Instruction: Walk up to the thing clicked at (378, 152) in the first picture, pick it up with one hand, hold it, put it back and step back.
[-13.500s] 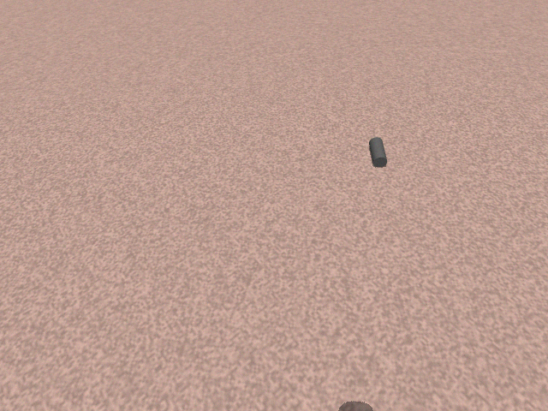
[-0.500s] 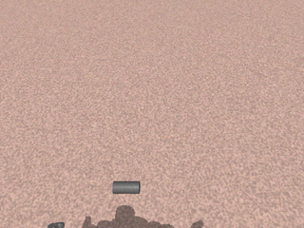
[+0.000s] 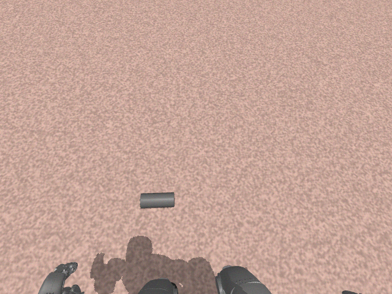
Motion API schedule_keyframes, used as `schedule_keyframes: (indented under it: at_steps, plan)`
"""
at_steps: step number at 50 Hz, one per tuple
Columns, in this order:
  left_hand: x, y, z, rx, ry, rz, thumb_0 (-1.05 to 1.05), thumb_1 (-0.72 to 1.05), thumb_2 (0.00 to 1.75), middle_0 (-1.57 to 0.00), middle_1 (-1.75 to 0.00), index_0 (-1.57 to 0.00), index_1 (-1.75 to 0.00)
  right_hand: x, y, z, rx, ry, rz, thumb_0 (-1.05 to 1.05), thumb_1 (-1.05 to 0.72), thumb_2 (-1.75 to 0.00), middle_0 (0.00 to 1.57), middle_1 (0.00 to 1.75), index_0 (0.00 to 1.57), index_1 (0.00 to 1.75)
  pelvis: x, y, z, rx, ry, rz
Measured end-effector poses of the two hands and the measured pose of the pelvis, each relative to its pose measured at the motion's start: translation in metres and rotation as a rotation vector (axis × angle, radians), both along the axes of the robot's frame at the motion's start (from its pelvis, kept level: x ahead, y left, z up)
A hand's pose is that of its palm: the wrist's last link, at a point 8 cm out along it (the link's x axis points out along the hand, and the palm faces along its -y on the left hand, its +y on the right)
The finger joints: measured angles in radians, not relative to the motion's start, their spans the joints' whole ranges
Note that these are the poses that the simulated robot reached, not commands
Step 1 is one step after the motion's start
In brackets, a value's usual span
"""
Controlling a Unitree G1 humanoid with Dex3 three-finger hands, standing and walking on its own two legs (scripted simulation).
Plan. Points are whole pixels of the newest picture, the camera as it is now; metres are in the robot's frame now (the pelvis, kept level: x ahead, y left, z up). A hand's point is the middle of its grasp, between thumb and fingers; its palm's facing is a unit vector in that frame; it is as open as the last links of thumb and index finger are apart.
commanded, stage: walk up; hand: left
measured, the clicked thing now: (157, 200) +0.51 +0.18 -0.73
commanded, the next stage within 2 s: none
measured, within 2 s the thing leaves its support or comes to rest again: neither
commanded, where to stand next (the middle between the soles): +0.13 -0.07 m, yaw +3 degrees
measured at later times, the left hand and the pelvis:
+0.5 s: hand out of the picture +0.00 +0.23 -0.14, palm faces +0.02 -0.92 -0.39, open 7.4 cm; pelvis -0.14 -0.03 -0.01, yaw +3 degrees
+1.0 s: hand out of the picture -0.20 +0.20 -0.14, palm faces +0.01 -0.92 -0.39, open 7.4 cm; pelvis -0.22 -0.06 +0.00, yaw -2 degrees
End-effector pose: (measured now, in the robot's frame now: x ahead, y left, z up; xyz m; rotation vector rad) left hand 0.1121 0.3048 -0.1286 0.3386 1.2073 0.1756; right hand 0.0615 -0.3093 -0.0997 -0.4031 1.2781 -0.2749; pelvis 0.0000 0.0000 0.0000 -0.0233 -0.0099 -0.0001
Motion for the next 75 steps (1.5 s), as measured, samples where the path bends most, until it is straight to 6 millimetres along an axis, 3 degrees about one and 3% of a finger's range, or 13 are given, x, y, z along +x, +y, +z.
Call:
schedule_keyframes:
  at_steps: [10, 15, 21, 26, 32, 38, 42, 47, 51, 58, 65, 70, 75]
  plan:
    - [-0.061, -0.023, 0.008, 0.052, 0.004, -0.023, 0.0, 0.9, 0.9, -0.2, -0.3, -0.2, -0.3, -0.018, -0.031, -0.024, 0.042, -0.126, 0.006, 0.01, -0.9, -0.9, 0.2, 0.3, 0.2, 0.3, -0.054, -0.026, -0.014, -0.011, -0.04, -0.033]
    - [-0.093, -0.037, 0.028, 0.046, -0.031, -0.006, 0.0, 0.9, 0.9, -0.2, -0.3, -0.21, -0.3, -0.033, -0.037, -0.016, 0.065, -0.151, 0.006, 0.01, -0.9, -0.9, 0.2, 0.3, 0.2, 0.3, -0.075, -0.034, -0.003, 0.056, -0.033, -0.041]
    - [-0.109, -0.036, 0.034, 0.056, -0.106, -0.01, 0.01, 0.9, 0.9, -0.2, -0.3, -0.21, -0.3, -0.068, -0.041, -0.014, 0.032, -0.132, 0.049, 0.01, -0.9, -0.9, 0.2, 0.3, 0.2, 0.3, -0.109, -0.033, -0.003, 0.044, -0.007, -0.006]
    - [-0.129, -0.027, 0.016, 0.029, -0.185, 0.007, 0.0, 0.9, 0.9, -0.2, -0.3, -0.21, -0.3, -0.107, -0.034, -0.016, -0.005, -0.086, 0.101, 0.01, -0.9, -0.9, 0.2, 0.3, 0.2, 0.3, -0.144, -0.029, -0.017, 0.024, -0.021, 0.054]
    - [-0.186, -0.031, 0.004, -0.028, -0.099, 0.056, 0.0, 0.9, 0.9, -0.2, -0.3, -0.21, -0.3, -0.153, -0.023, 0.004, 0.002, -0.072, 0.104, 0.01, -0.9, -0.9, 0.2, 0.3, 0.2, 0.3, -0.175, -0.031, -0.005, 0.008, -0.048, 0.052]
    - [-0.253, -0.036, 0.002, -0.039, -0.001, 0.073, 0.0, 0.9, 0.9, -0.2, -0.3, -0.21, -0.3, -0.167, -0.034, 0.019, -0.001, -0.138, 0.099, 0.01, -0.9, -0.9, 0.2, 0.3, 0.2, 0.3, -0.199, -0.041, 0.002, 0.003, -0.031, 0.011]
    - [-0.287, -0.042, 0.002, -0.003, 0.063, 0.044, 0.01, 0.9, 0.9, -0.2, -0.3, -0.21, -0.3, -0.173, -0.05, 0.013, 0.019, -0.204, 0.09, 0.01, -0.9, -0.9, 0.2, 0.3, 0.2, 0.3, -0.213, -0.052, -0.004, 0.022, -0.037, -0.033]
    - [-0.313, -0.056, 0.015, 0.037, 0.044, 0.056, 0.01, 0.9, 0.9, -0.2, -0.3, -0.21, -0.3, -0.191, -0.067, -0.006, 0.057, -0.2, 0.045, 0.01, -0.9, -0.9, 0.2, 0.3, 0.2, 0.3, -0.224, -0.062, -0.006, -0.008, -0.06, -0.024]
    - [-0.315, -0.058, 0.029, 0.049, 0.013, 0.071, 0.01, 0.9, 0.9, -0.2, -0.3, -0.21, -0.3, -0.208, -0.066, -0.014, 0.094, -0.157, 0.025, 0.01, -0.9, -0.9, 0.2, 0.3, 0.2, 0.3, -0.225, -0.061, -0.001, 0.016, -0.052, -0.02]
    - [-0.291, -0.038, 0.03, 0.048, -0.06, 0.076, 0.01, 0.9, 0.9, -0.2, -0.3, -0.21, -0.3, -0.228, -0.047, -0.022, 0.105, -0.041, 0.054, 0.01, -0.9, -0.9, 0.2, 0.3, 0.2, 0.3, -0.222, -0.047, -0.003, 0.008, -0.027, 0.034]
    - [-0.257, -0.025, 0.021, 0.02, -0.061, 0.065, 0.01, 0.9, 0.9, -0.2, -0.3, -0.21, -0.3, -0.227, -0.025, -0.005, 0.089, -0.07, 0.041, 0.01, -0.9, -0.9, 0.2, 0.3, 0.2, 0.3, -0.213, -0.037, 0.003, 0.012, -0.035, 0.037]
    - [-0.232, -0.031, 0.022, 0.003, -0.101, 0.039, 0.01, 0.9, 0.9, -0.2, -0.3, -0.21, -0.3, -0.22, -0.034, 0.003, 0.061, -0.07, 0.044, 0.01, -0.9, -0.9, 0.2, 0.3, 0.2, 0.3, -0.206, -0.041, 0.005, 0.016, -0.035, 0.034]
    - [-0.22, -0.046, 0.017, 0.02, -0.115, 0.026, 0.0, 0.9, 0.9, -0.2, -0.3, -0.2, -0.3, -0.203, -0.052, -0.01, 0.053, -0.085, 0.032, 0.01, -0.9, -0.9, 0.2, 0.3, 0.2, 0.3, -0.201, -0.052, -0.005, 0.024, -0.047, 0.027]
